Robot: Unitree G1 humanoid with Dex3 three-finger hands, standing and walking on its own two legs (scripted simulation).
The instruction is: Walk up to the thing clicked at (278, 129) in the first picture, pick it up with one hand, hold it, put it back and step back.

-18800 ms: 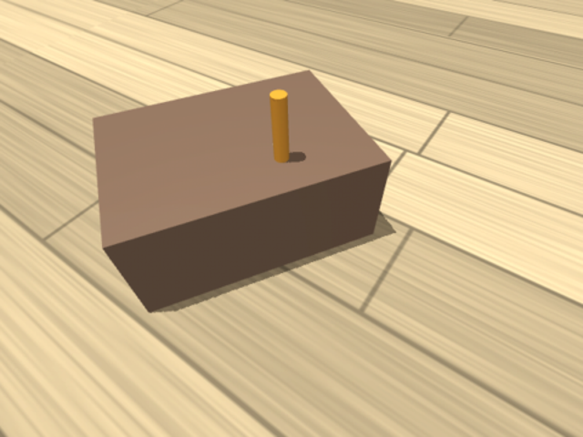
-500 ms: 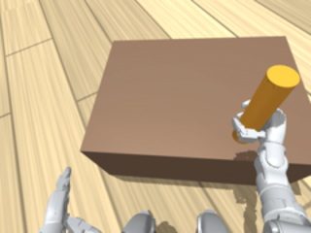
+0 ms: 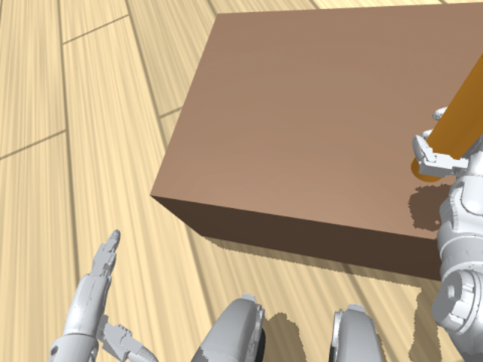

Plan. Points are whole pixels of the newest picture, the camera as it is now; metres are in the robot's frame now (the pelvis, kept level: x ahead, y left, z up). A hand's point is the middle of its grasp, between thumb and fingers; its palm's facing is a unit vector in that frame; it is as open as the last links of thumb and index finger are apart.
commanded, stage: crouch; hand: right
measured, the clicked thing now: (459, 127) +0.48 -0.22 +0.03
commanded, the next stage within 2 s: lower in 0.52 s
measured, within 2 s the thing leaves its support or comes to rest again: neither
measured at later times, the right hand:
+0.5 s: hand (435, 138) +0.52 -0.22 -0.05, palm faces +0.29 +0.96 +0.00, open 7.6 cm
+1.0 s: hand (425, 149) +0.53 -0.22 -0.11, palm faces +0.29 +0.96 +0.01, open 7.6 cm
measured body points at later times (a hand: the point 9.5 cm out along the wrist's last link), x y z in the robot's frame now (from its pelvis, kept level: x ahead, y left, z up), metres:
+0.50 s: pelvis -0.01 +0.01 -0.03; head +0.17 -0.06 +0.38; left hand +0.16 +0.27 +0.03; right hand +0.49 -0.27 -0.05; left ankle +0.02 +0.15 -0.62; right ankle +0.04 -0.13 -0.62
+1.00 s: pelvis -0.01 +0.00 -0.05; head +0.19 -0.08 +0.34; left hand +0.16 +0.26 +0.04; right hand +0.51 -0.27 -0.10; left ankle +0.02 +0.15 -0.62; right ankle +0.04 -0.13 -0.62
